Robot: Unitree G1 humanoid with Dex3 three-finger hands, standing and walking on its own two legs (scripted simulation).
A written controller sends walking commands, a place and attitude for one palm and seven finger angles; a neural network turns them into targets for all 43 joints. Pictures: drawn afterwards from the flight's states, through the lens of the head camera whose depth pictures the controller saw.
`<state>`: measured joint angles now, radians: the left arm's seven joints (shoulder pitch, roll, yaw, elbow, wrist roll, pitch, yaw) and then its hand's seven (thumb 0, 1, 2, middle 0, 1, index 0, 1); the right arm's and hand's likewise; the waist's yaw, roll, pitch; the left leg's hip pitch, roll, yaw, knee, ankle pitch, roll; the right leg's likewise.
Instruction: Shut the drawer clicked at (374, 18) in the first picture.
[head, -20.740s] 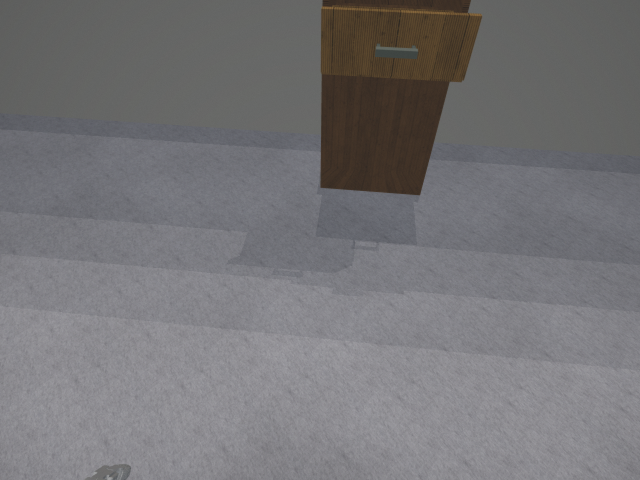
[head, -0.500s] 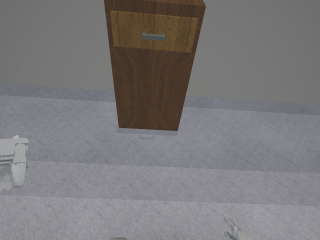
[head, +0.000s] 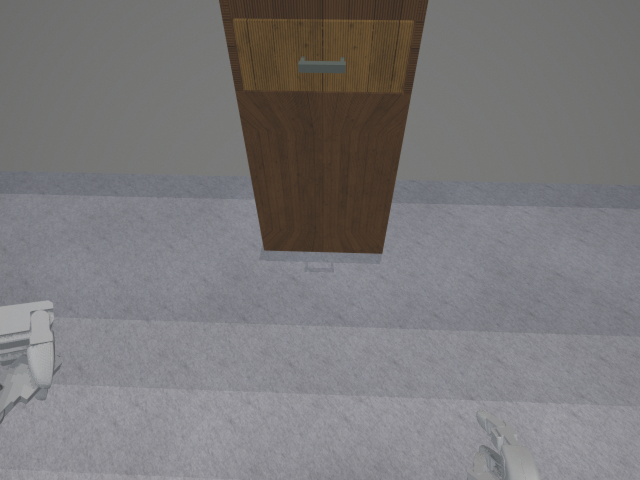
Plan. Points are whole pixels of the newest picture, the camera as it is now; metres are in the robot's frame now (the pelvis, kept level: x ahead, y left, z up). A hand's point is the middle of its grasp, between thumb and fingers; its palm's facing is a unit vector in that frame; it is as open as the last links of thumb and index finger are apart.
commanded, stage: stop stepping back and stand still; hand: left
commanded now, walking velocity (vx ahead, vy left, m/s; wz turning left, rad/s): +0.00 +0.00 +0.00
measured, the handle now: (322, 63) +1.05 +0.06 +0.03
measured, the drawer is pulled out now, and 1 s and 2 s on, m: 0.00 0.00 0.00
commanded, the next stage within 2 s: let the arm hang, fingers relaxed in 0.08 s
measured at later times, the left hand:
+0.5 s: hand out of the picture +0.04 +0.21 -0.16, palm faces -0.03 -0.97 -0.23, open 3.2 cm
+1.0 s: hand out of the picture +0.02 +0.23 -0.16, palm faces +0.02 -0.96 -0.27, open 7.1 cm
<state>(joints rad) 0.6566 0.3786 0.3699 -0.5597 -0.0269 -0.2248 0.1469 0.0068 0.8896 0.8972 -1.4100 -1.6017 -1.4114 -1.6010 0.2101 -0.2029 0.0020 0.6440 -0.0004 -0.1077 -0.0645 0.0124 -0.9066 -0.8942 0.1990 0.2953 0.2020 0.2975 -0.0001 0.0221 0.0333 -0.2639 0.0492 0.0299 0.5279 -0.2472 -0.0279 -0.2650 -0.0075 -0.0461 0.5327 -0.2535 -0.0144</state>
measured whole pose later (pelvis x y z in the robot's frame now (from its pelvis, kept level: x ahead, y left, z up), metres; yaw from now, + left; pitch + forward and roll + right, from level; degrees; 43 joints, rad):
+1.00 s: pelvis -0.01 +0.02 +0.01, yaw +1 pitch -1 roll +0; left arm 0.20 0.22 0.01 1.14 0.01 0.01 0.02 0.00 0.91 0.90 -0.25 -0.36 -0.25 -0.36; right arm 0.26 -0.19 -0.01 1.12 -0.02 0.02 -0.01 0.01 -0.91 -0.89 0.20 0.29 0.20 0.30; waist 0.00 0.03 0.05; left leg -0.22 0.01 0.04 0.42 -0.18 0.00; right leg -0.21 -0.04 -0.04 0.43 -0.19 0.02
